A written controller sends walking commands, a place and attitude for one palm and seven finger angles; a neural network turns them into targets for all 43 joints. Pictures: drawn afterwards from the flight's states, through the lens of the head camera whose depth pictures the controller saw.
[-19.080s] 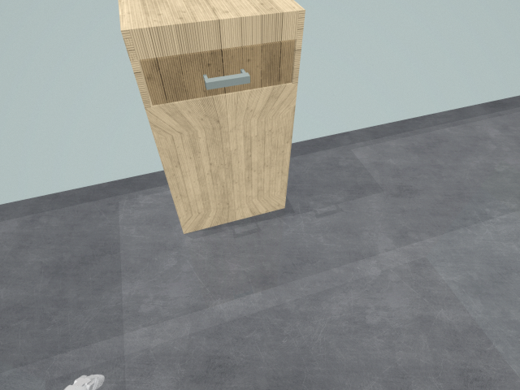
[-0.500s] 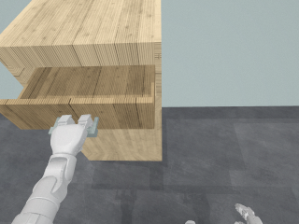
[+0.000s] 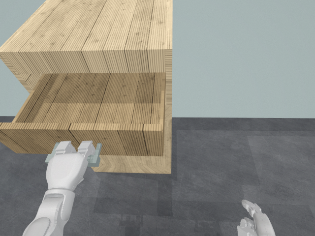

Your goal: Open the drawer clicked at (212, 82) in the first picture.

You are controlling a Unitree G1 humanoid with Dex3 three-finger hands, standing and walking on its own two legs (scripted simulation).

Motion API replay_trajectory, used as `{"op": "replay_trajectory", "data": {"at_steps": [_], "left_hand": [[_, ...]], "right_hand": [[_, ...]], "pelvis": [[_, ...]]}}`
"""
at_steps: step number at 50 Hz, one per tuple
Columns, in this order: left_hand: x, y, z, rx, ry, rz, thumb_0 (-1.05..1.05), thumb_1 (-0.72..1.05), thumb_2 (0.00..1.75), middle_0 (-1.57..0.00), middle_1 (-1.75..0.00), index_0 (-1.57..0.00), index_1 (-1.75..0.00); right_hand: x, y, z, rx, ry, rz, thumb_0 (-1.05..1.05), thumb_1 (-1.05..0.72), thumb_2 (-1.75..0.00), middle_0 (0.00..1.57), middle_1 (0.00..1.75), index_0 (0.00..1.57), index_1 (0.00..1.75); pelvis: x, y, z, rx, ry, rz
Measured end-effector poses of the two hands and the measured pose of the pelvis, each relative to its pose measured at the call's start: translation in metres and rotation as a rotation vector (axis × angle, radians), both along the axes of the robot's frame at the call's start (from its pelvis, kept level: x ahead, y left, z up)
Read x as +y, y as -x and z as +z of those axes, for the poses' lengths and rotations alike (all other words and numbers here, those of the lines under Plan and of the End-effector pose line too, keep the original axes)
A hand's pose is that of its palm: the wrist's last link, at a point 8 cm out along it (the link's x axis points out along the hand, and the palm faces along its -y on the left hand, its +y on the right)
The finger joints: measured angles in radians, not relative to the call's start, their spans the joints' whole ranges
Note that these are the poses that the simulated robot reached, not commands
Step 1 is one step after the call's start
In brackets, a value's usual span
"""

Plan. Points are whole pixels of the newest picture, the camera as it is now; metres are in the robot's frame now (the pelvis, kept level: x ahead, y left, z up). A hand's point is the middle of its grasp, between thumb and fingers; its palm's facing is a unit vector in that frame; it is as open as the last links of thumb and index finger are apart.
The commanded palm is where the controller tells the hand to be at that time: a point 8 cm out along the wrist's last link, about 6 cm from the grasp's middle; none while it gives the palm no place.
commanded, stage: pull the drawer open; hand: left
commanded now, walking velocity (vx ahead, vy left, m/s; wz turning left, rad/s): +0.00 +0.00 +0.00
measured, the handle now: (75, 153) +0.31 +0.25 +0.02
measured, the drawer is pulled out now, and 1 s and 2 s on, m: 0.21 0.30 0.30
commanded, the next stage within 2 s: open the thumb to release the handle in 1.32 s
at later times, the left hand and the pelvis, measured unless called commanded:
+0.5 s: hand (71, 196) +0.21 +0.24 -0.01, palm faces -0.01 -0.06 -1.00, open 5.6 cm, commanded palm +0.17 +0.25 +0.05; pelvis +0.00 +0.00 +0.00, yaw +0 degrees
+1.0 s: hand (66, 212) +0.17 +0.24 +0.00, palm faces -0.02 -0.07 -1.00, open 5.7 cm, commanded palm +0.12 +0.24 +0.05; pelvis +0.00 +0.00 -0.02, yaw -1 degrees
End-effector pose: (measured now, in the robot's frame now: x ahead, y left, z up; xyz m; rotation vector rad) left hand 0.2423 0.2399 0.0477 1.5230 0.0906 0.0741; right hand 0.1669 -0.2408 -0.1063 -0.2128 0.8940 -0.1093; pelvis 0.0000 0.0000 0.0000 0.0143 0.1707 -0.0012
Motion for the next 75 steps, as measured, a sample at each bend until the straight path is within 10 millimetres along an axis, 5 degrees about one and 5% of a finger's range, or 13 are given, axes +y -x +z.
{"op": "replay_trajectory", "data": {"at_steps": [39,75], "left_hand": [[-0.004,0.088,0.002,0.014,0.014,0.044,0.01,0.69,0.80,-0.32,-1.35,-0.42,-1.35],[0.000,0.092,0.001,-0.015,-0.017,0.054,-0.01,0.69,0.78,-0.32,-1.33,-0.42,-1.35]], "right_hand": [[0.016,-0.030,0.000,-0.065,-0.023,0.099,0.01,-0.90,-0.89,0.20,0.30,0.20,0.30],[0.015,-0.028,-0.014,-0.043,-0.018,0.106,0.01,-0.90,-0.89,0.20,0.30,0.20,0.30]], "pelvis": [[-0.002,-0.002,-0.010,-0.006,0.000,-0.005],[-0.002,-0.003,-0.020,0.020,0.000,0.000]]}}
